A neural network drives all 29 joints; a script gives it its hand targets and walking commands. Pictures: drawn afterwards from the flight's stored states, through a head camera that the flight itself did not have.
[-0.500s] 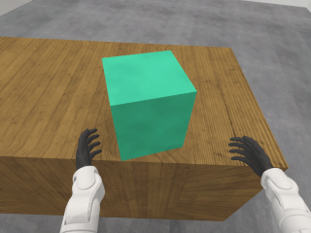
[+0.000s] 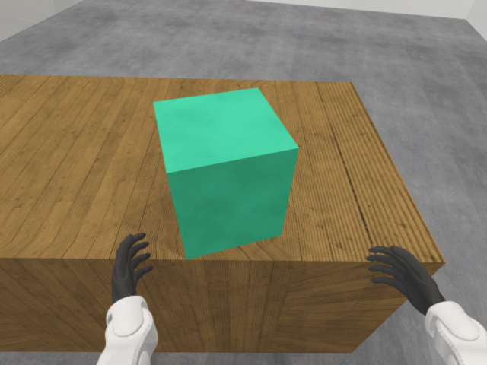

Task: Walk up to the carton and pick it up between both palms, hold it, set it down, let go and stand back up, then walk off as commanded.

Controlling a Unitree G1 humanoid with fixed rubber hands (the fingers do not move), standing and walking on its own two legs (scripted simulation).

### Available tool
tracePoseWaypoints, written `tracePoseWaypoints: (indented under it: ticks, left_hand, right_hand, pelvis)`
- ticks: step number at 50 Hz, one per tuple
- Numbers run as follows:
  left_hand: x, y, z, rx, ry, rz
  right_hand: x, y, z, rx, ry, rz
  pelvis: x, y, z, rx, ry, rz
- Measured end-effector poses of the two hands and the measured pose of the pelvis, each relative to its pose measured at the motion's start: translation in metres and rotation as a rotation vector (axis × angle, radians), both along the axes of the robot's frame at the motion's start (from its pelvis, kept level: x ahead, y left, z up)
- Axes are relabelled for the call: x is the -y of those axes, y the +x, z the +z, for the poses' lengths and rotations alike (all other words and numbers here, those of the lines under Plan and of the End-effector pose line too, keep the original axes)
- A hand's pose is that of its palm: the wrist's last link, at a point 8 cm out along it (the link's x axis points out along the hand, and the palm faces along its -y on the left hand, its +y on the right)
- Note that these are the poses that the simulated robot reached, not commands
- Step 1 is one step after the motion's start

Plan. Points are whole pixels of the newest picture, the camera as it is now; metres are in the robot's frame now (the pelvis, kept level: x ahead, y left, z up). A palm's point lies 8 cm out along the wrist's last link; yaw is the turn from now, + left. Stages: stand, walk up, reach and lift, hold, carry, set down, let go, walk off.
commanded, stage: set down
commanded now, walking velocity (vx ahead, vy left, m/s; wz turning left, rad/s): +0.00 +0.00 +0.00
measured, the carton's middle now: (222, 173) +0.48 +0.06 +0.05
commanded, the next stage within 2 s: none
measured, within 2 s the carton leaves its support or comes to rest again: neither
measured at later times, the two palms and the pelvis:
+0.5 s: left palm (135, 294) +0.24 +0.18 +0.01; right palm (411, 304) +0.24 -0.26 +0.01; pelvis +0.02 +0.00 +0.00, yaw +0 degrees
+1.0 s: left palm (127, 323) +0.21 +0.19 -0.03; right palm (397, 324) +0.22 -0.24 -0.03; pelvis +0.03 +0.00 +0.00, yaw +0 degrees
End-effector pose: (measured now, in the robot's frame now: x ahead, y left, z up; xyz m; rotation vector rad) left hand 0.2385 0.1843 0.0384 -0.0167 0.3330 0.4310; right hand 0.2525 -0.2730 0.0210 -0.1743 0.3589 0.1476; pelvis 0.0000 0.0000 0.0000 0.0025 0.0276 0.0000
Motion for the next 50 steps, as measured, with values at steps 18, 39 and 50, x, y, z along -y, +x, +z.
tracePoseWaypoints:
  ticks: [18,39,50]
  left_hand:
    - [0.006,0.006,-0.013,-0.053,-0.041,-0.046]
    - [-0.002,-0.014,-0.050,-0.175,-0.062,-0.081]
    - [-0.011,-0.025,-0.068,-0.248,-0.034,-0.123]
  right_hand:
    - [-0.005,-0.012,-0.013,-0.066,0.024,-0.029]
    - [-0.017,-0.021,-0.034,-0.135,0.057,-0.118]
    - [-0.030,-0.031,-0.048,-0.162,0.107,-0.179]
  pelvis:
    - [0.000,0.009,0.001,-0.002,0.000,0.000]
    - [0.000,0.028,0.002,0.031,0.000,0.002]
    - [0.000,0.027,0.002,0.037,0.000,0.002]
